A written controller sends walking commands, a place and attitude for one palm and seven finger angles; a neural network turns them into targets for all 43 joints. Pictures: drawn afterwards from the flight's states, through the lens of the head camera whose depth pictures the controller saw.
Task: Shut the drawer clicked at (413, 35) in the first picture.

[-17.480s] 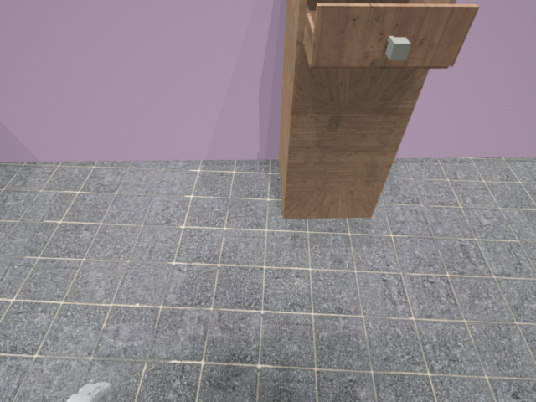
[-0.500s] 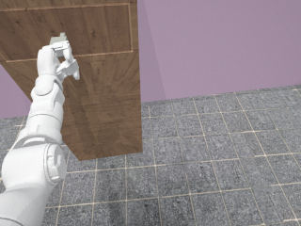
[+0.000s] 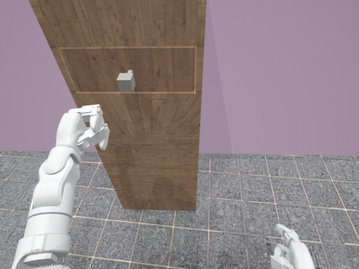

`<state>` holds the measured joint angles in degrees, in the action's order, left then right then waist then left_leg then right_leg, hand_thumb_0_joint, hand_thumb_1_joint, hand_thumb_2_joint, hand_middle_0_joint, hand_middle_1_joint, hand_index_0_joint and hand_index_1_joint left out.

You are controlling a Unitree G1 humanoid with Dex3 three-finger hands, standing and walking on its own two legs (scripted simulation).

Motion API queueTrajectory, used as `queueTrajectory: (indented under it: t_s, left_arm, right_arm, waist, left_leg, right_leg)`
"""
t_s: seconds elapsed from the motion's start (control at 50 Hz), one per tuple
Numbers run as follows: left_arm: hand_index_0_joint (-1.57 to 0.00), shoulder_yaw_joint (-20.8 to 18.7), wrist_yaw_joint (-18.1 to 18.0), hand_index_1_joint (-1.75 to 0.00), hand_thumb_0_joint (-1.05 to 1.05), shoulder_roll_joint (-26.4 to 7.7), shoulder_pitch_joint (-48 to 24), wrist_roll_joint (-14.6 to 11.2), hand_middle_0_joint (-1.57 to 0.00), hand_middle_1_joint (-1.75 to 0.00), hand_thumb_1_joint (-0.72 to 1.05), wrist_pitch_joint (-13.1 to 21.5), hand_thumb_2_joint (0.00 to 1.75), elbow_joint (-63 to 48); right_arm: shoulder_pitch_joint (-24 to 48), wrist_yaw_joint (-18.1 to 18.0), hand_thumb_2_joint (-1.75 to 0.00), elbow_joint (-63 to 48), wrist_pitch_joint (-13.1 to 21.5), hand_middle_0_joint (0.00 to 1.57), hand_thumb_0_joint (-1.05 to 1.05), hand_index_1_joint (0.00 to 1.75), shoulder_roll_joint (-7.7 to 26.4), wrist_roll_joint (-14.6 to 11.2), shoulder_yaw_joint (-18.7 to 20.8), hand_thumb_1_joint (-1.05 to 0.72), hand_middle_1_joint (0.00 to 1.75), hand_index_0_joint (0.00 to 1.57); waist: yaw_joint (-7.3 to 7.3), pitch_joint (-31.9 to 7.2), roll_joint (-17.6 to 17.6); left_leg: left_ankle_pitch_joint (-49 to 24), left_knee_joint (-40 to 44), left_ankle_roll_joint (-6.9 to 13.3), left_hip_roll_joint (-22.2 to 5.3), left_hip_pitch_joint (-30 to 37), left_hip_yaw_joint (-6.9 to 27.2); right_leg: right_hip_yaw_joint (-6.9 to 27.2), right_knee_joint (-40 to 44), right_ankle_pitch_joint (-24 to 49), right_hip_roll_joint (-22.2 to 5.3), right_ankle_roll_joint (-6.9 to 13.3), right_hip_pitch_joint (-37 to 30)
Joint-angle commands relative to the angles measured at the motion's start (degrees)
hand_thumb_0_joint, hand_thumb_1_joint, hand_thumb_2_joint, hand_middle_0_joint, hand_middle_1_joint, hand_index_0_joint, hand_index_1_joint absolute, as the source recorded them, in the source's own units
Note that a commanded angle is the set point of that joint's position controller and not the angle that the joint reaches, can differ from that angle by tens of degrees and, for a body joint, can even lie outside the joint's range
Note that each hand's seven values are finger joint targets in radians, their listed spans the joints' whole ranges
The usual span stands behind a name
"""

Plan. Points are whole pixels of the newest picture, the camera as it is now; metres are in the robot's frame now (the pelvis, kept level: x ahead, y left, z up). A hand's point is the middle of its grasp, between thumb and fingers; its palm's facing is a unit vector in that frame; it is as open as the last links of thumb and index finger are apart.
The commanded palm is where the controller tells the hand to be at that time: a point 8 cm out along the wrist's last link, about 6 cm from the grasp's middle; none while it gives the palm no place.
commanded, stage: draw the hand back to the body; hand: left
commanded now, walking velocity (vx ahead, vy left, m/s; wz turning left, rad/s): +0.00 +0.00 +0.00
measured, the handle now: (127, 78) +0.58 +0.20 +0.15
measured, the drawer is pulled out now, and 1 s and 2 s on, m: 0.00 0.00 0.00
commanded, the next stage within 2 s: step back with the hand held close in 0.88 s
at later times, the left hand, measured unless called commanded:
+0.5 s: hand (62, 184) +0.21 +0.22 +0.17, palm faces +0.33 -0.90 -0.30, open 3.2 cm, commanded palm +0.16 +0.26 +0.18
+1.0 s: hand (24, 215) +0.16 +0.25 +0.17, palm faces +0.43 -0.84 -0.34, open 3.2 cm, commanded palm +0.11 +0.29 +0.18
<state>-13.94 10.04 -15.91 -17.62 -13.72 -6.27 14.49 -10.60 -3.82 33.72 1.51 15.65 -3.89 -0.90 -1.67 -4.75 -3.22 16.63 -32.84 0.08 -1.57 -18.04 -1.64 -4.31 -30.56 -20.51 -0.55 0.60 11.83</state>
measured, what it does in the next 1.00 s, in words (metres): stands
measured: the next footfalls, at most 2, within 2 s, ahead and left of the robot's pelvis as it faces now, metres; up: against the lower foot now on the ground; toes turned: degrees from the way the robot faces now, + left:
right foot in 1.98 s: -0.20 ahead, -0.06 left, +0.00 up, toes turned -2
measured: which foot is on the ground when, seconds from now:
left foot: down 0.00-1.00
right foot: down 0.00-1.00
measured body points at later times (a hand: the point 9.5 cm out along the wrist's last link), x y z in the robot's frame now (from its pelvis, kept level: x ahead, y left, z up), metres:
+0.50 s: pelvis -0.03 +0.00 +0.01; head -0.05 -0.03 +0.46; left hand +0.19 +0.26 +0.18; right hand +0.14 -0.23 -0.09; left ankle +0.00 +0.12 -0.73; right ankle -0.05 -0.11 -0.73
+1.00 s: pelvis -0.03 +0.01 +0.01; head -0.05 -0.01 +0.46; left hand +0.13 +0.29 +0.19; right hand +0.18 -0.20 -0.06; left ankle +0.00 +0.12 -0.73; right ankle -0.05 -0.11 -0.73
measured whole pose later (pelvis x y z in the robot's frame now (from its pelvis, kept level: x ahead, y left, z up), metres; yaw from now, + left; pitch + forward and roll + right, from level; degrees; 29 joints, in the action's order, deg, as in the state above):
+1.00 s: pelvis -0.03 +0.01 +0.01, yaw +0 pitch -6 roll -1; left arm -15.2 -6.1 -16.5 27.3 -2.9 7.0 -23.7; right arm -9.4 -5.3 36.5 5.9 11.9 0.9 -1.7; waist -4.9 2.0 -4.0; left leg 10.6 -22.9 0.7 -1.0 -6.0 -2.4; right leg -3.6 -19.8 -13.7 -0.6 0.0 -0.3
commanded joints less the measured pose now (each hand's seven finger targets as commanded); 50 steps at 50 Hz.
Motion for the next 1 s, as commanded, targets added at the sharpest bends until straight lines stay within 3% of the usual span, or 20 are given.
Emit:
queueTrajectory:
  t_s: [0.0,0.02,0.04,0.08,0.1,0.16,0.18,0.22,0.24,0.28,0.3,0.32,0.34,0.4,0.54,0.6,0.68,0.8,0.88,0.98]
  left_arm:
    - [-1.40,-1.43,-5.04,-1.60,0.00,-13.78,-14.10,4.51,-1.40,-1.60,0.90,5.84,0.90,-20.76]
    - [-1.40,0.00,-7.78,-1.60,0.00,-10.61,-9.98,5.19,-1.40,-1.60,0.90,7.25,0.90,-18.49]
    - [-1.40,0.18,-9.07,-1.60,0.00,-9.69,-6.37,5.42,-1.40,-1.60,0.90,7.64,0.90,-18.80]
    - [-1.40,-0.69,-10.99,-1.60,0.00,-11.07,-4.66,6.58,-1.40,-1.60,0.90,8.72,0.90,-22.40]
    - [-1.40,-1.71,-11.68,-1.60,0.00,-12.32,-3.43,6.85,-1.40,-1.60,0.90,9.36,0.90,-23.48]
    - [-1.40,-2.52,-13.54,-1.60,0.00,-12.83,-2.98,8.15,-1.40,-1.60,0.90,11.35,0.90,-29.36]
    - [-1.40,-2.20,-14.03,-1.60,0.00,-12.74,-2.73,8.56,-1.40,-1.60,0.90,12.09,0.90,-32.21]
    - [-1.40,-1.21,-14.72,-1.60,0.00,-12.05,-0.26,9.01,-1.40,-1.60,0.90,13.03,0.90,-34.77]
    - [-1.40,-1.34,-15.07,-1.60,0.00,-11.70,2.71,9.07,-1.40,-1.60,0.90,13.27,0.90,-34.27]
    - [-1.40,-1.26,-15.40,-1.60,0.00,-10.99,6.75,9.22,-1.40,-1.60,0.90,13.74,0.90,-34.83]
    - [-1.40,-1.78,-15.35,-1.60,0.00,-11.14,10.46,9.11,-1.40,-1.60,0.90,13.88,0.90,-34.23]
    - [-1.40,-1.69,-15.31,-1.60,0.00,-10.63,12.74,9.05,-1.40,-1.60,0.90,14.19,0.90,-35.32]
    - [-1.40,-2.45,-15.29,-1.60,0.00,-10.72,15.45,8.87,-1.40,-1.60,0.90,14.32,0.90,-35.01]
    - [-1.40,-3.91,-15.16,-1.60,0.00,-11.09,22.23,8.96,-1.40,-1.60,0.90,15.08,0.90,-36.91]
    - [-1.40,-7.12,-15.54,-1.60,0.00,-12.42,33.63,9.34,-1.40,-1.60,0.90,17.48,0.90,-48.32]
    - [-1.40,-8.41,-15.93,-1.60,0.00,-12.94,39.51,9.57,-1.40,-1.60,0.90,17.70,0.90,-50.24]
    - [-1.40,-8.90,-16.08,-1.60,0.00,-11.95,45.34,9.62,-1.40,-1.60,0.90,17.97,0.90,-52.14]
    - [-1.40,-5.95,-16.72,-1.60,0.00,-10.08,37.49,10.49,-1.40,-1.60,0.90,17.39,0.90,-49.99]
    - [-1.40,-6.58,-17.07,-1.60,0.00,-10.34,38.47,10.52,-1.40,-1.60,0.90,17.48,0.90,-51.09]
    - [-1.40,-7.58,-16.97,-1.60,0.00,-10.77,40.45,10.47,-1.40,-1.60,0.90,16.97,0.90,-52.26]
  right_arm:
    - [4.85,-1.00,-0.90,-8.78,3.05,0.20,0.00,0.30,4.90,1.04,0.80,-0.90,0.30,0.20]
    - [6.17,-1.16,-0.90,-7.99,3.05,0.20,0.00,0.30,4.57,1.62,0.38,-0.90,0.30,0.20]
    - [6.55,-1.11,-0.90,-8.11,2.96,0.20,0.00,0.30,4.41,1.60,0.17,-0.90,0.30,0.20]
    - [7.10,-1.04,-0.90,-7.82,2.37,0.20,0.00,0.30,4.30,2.02,0.04,-0.90,0.30,0.20]
    - [7.27,-1.18,-0.90,-7.58,2.18,0.20,0.00,0.30,4.43,2.26,0.18,-0.90,0.30,0.20]
    - [8.58,-1.47,-0.90,-7.71,2.34,0.20,0.00,0.30,3.59,2.89,-0.14,-0.90,0.30,0.20]
    - [8.86,-1.49,-0.90,-7.71,2.63,0.20,0.00,0.30,3.47,3.10,-0.19,-0.90,0.30,0.20]
    - [9.35,-1.59,-0.90,-7.46,3.11,0.20,0.00,0.30,3.33,3.38,-0.28,-0.90,0.30,0.20]
    - [9.56,-1.64,-0.90,-7.22,3.26,0.20,0.00,0.30,3.21,3.60,-0.33,-0.90,0.30,0.20]
    - [9.87,-1.65,-0.90,-6.95,3.42,0.20,0.00,0.30,3.26,3.74,-0.16,-0.90,0.30,0.20]
    - [10.08,-1.69,-0.90,-6.99,3.45,0.20,0.00,0.30,3.55,3.86,0.16,-0.90,0.30,0.20]
    - [10.30,-1.71,-0.90,-7.00,3.41,0.20,0.00,0.30,3.35,3.82,0.18,-0.90,0.30,0.20]
    - [10.41,-1.71,-0.90,-6.85,3.31,0.20,0.00,0.30,3.26,3.83,0.24,-0.90,0.30,0.20]
    - [10.51,-1.50,-0.90,-6.66,3.27,0.20,0.00,0.30,3.48,3.95,0.75,-0.90,0.30,0.20]
    - [10.43,-1.25,-0.90,-7.50,4.46,0.20,0.00,0.30,2.73,4.23,1.33,-0.90,0.30,0.20]
    - [9.79,-1.34,-0.90,-7.69,5.33,0.20,0.00,0.30,2.83,4.31,1.65,-0.90,0.30,0.20]
    - [9.09,-1.43,-0.90,-7.85,6.07,0.20,0.00,0.30,2.49,4.13,1.81,-0.90,0.30,0.20]
    - [8.52,-2.17,-0.90,-6.59,6.94,0.20,0.00,0.30,3.05,4.31,1.79,-0.90,0.30,0.20]
    - [8.79,-2.36,-0.90,-6.61,7.26,0.20,0.00,0.30,2.68,4.62,1.62,-0.90,0.30,0.20]
    - [8.88,-1.88,-0.90,-6.67,7.25,0.20,0.00,0.30,2.36,4.98,1.12,-0.90,0.30,0.20]
  waist:
    - [0.35,-5.84,3.05]
    - [0.88,-3.52,3.62]
    - [0.41,-2.90,4.39]
    - [0.15,-3.98,3.63]
    - [-0.06,-3.83,5.34]
    - [-0.15,-5.55,0.85]
    - [-0.19,-6.44,-2.16]
    - [-0.18,-5.23,-3.84]
    - [-0.40,-3.61,-2.88]
    - [-0.53,-2.24,0.11]
    - [-0.89,-1.27,3.48]
    - [-0.93,-1.24,2.78]
    - [-1.24,0.20,4.20]
    - [-1.71,1.41,4.19]
    - [-2.28,1.65,-1.14]
    - [-2.37,3.02,1.13]
    - [-2.44,4.74,0.15]
    - [-0.92,8.65,1.74]
    - [-2.01,4.30,0.96]
    - [-2.65,3.11,-1.02]
  left_leg:
    - [-16.95,4.98,2.25,1.87,13.68,-0.38]
    - [-14.91,6.23,2.13,1.59,13.43,-0.09]
    - [-14.00,6.97,2.01,1.33,13.07,0.39]
    - [-14.58,8.22,2.04,1.08,14.65,0.15]
    - [-14.63,8.57,2.18,1.02,14.86,-0.09]
    - [-14.90,10.14,2.03,1.11,17.67,-0.29]
    - [-15.26,10.47,1.84,1.24,18.68,-0.28]
    - [-14.46,11.41,1.67,1.08,19.45,0.01]
    - [-13.80,11.76,1.66,1.07,19.17,0.06]
    - [-13.24,12.40,1.70,1.08,19.02,0.23]
    - [-12.91,12.64,1.92,0.89,18.56,0.15]
    - [-12.64,12.74,2.04,0.97,18.61,-0.03]
    - [-12.16,12.95,2.00,0.90,17.90,0.06]
    - [-11.49,13.26,1.95,0.92,17.45,0.05]
    - [-11.10,12.81,1.60,0.85,17.13,0.06]
    - [-11.36,12.58,1.61,0.81,16.87,0.06]
    - [-10.69,12.61,1.46,0.53,16.34,0.06]
    - [-6.62,13.35,1.77,0.68,16.66,0.43]
    - [-8.47,13.47,1.82,0.69,17.84,1.00]
    - [-12.39,13.32,1.26,0.56,17.40,1.54]
  right_leg:
    - [2.59,7.41,23.22,1.13,0.15,2.82]
    - [2.49,8.21,21.13,1.04,0.02,2.61]
    - [2.25,8.49,19.76,0.97,0.09,1.65]
    - [2.82,9.53,20.45,0.77,0.04,-1.10]
    - [2.86,10.38,20.49,0.89,-0.07,-2.08]
    - [3.13,11.51,19.76,0.81,0.15,-4.09]
    - [3.26,11.80,19.60,0.75,0.33,-4.83]
    - [3.11,12.88,17.60,0.85,0.47,-4.76]
    - [3.02,13.40,16.89,0.93,0.40,-4.48]
    - [2.75,14.08,15.89,1.15,0.28,-4.62]
    - [2.77,15.03,15.17,1.24,0.07,-4.81]
    - [3.02,15.18,14.86,0.94,-0.04,-5.01]
    - [2.88,15.44,14.22,0.99,-0.10,-4.88]
    - [2.98,16.51,12.42,1.03,-0.08,-5.00]
    - [3.12,16.30,11.45,0.68,0.11,-4.81]
    - [2.95,16.89,11.53,1.05,0.05,-4.10]
    - [2.73,16.46,10.90,1.17,0.06,-3.26]
    - [2.75,18.12,6.46,1.17,-0.12,-0.10]
    - [2.62,16.28,8.37,0.93,0.18,-3.09]
    - [2.42,14.87,12.73,1.08,0.56,-5.49]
